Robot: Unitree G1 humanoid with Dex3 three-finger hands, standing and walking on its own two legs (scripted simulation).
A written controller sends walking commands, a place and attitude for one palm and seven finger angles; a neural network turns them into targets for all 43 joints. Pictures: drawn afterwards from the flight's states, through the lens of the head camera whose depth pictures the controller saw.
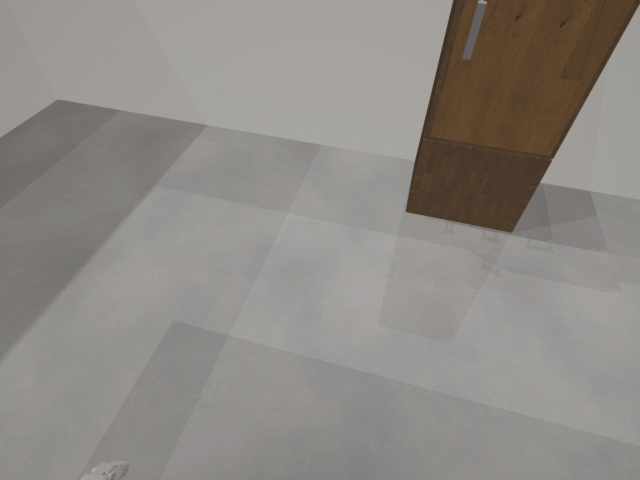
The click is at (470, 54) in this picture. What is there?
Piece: cupboard door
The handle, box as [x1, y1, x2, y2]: [462, 0, 486, 59]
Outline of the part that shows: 486,1 479,0 477,2 462,58 470,58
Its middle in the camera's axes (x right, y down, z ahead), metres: +0.46 -0.62 +1.15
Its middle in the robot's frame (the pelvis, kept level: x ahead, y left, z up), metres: +1.31 -0.40 +0.05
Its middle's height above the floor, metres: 0.82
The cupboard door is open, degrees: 0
